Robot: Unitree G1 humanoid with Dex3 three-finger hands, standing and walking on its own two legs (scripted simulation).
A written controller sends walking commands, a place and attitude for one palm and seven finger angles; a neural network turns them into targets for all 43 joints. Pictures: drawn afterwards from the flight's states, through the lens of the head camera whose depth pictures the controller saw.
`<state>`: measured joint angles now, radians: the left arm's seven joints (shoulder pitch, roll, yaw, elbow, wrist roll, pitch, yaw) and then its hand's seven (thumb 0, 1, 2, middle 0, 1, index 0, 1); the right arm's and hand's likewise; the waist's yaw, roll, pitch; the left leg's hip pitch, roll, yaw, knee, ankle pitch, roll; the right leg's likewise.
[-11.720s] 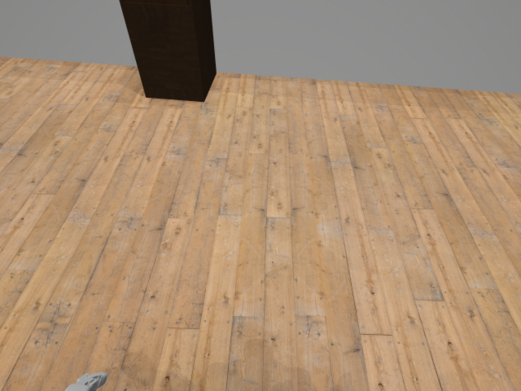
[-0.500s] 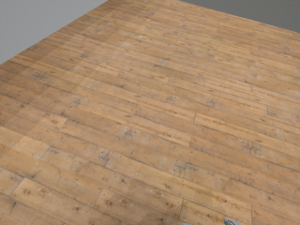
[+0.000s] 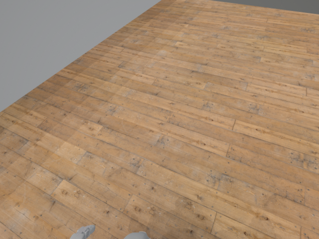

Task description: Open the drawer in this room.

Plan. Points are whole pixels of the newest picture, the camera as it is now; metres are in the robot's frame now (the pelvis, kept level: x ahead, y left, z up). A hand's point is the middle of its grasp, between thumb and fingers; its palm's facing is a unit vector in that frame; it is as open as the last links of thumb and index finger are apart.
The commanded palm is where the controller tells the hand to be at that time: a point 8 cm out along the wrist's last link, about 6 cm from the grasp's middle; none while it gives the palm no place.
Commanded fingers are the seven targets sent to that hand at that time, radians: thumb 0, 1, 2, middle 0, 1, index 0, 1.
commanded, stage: turn or walk to find it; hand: left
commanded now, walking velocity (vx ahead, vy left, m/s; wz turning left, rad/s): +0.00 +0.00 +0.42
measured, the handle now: out of the picture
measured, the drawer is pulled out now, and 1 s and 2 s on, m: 0.00 0.00 0.00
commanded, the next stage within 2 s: none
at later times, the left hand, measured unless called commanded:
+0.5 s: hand out of the picture -0.08 +0.25 -0.18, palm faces +0.29 -0.93 -0.24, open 7.4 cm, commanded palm none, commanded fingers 0.00 0.90 0.90 -0.20 -0.30 -0.20 -0.30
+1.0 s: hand out of the picture -0.02 +0.21 -0.14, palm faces +0.41 -0.86 -0.29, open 7.4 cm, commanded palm none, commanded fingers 0.00 0.90 0.90 -0.20 -0.30 -0.20 -0.30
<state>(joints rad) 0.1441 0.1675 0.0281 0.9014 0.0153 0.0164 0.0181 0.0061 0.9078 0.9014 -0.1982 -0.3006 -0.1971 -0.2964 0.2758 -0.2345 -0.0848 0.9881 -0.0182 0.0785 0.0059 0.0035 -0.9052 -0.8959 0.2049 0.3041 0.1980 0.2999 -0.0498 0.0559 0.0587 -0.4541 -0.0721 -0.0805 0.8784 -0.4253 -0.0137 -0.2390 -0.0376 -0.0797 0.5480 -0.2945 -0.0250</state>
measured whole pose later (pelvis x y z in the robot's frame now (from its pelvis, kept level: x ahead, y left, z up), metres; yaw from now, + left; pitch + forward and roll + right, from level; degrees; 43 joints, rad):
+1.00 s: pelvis -0.05 -0.02 +0.00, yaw +27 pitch -1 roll +2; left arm 0.13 0.17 0.03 0.90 0.01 0.01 0.02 0.01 0.91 0.90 -0.20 -0.30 -0.20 -0.30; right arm 0.26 -0.24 -0.08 0.99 -0.02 0.07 0.00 0.00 -0.90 -0.90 0.21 0.30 0.20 0.30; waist -0.05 0.07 0.07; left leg -0.40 -0.06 -0.10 0.83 -0.44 -0.02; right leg -0.25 -0.03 -0.09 0.57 -0.31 -0.04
